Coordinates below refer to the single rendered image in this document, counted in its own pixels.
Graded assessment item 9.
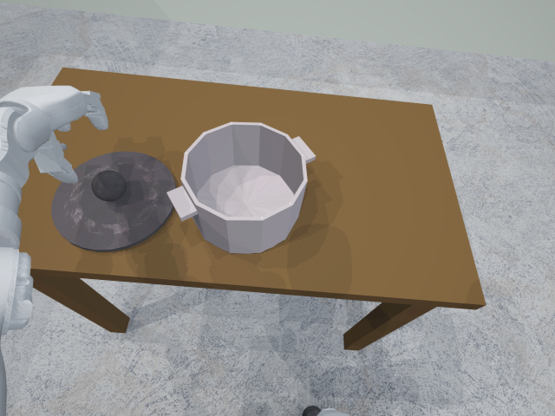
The table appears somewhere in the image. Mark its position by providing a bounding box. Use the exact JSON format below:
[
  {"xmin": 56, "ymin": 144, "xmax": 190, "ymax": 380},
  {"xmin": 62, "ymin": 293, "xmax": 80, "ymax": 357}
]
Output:
[{"xmin": 18, "ymin": 68, "xmax": 486, "ymax": 351}]

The left robot forearm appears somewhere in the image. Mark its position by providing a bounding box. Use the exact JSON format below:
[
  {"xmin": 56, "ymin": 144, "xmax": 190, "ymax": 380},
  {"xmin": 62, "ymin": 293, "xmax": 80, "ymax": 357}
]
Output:
[{"xmin": 0, "ymin": 98, "xmax": 51, "ymax": 250}]

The knob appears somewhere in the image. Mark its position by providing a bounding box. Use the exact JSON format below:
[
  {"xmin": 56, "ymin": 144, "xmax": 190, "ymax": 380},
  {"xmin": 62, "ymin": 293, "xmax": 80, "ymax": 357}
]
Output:
[{"xmin": 91, "ymin": 171, "xmax": 127, "ymax": 202}]

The robot left hand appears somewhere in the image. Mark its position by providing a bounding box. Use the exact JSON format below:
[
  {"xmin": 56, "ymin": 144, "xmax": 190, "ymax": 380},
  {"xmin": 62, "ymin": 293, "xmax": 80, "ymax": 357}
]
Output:
[{"xmin": 0, "ymin": 86, "xmax": 108, "ymax": 183}]

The lid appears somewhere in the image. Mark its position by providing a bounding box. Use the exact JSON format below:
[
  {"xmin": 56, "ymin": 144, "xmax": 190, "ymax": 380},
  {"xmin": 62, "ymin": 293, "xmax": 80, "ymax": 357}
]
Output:
[{"xmin": 51, "ymin": 152, "xmax": 176, "ymax": 252}]

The left robot upper arm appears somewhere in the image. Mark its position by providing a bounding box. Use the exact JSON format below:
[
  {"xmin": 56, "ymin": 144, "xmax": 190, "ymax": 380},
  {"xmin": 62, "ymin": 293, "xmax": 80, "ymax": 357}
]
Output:
[{"xmin": 0, "ymin": 247, "xmax": 33, "ymax": 416}]

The pot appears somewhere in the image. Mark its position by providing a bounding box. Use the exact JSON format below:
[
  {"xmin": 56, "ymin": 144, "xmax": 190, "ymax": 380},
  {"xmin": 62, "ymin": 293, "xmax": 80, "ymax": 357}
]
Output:
[{"xmin": 167, "ymin": 122, "xmax": 316, "ymax": 254}]

